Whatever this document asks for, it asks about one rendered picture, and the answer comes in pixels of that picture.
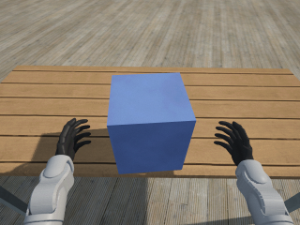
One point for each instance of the carton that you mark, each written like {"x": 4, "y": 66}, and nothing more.
{"x": 150, "y": 122}

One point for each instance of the right robot hand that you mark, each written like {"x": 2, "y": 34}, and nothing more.
{"x": 238, "y": 143}

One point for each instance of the table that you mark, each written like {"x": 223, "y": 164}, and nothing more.
{"x": 37, "y": 101}

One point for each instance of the left robot hand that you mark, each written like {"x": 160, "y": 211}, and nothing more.
{"x": 67, "y": 144}

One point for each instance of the robot left forearm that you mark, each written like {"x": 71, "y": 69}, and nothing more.
{"x": 48, "y": 200}

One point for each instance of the robot right forearm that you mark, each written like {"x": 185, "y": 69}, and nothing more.
{"x": 264, "y": 203}

